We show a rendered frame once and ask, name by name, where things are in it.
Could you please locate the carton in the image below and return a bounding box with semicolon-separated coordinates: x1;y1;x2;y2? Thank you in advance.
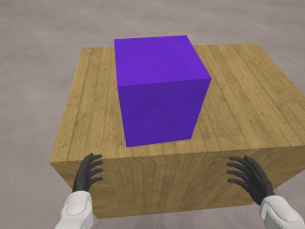
113;35;212;148

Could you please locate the right robot hand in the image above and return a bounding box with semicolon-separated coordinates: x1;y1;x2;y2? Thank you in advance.
226;156;275;206

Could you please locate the pedestal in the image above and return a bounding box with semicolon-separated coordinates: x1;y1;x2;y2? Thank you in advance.
49;44;305;219

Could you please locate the robot left forearm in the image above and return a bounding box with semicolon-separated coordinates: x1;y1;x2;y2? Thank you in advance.
54;191;93;229

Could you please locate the robot right forearm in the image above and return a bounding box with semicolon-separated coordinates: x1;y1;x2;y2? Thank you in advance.
259;195;305;229

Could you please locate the left robot hand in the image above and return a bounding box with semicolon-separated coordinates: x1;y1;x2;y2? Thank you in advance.
72;153;104;193

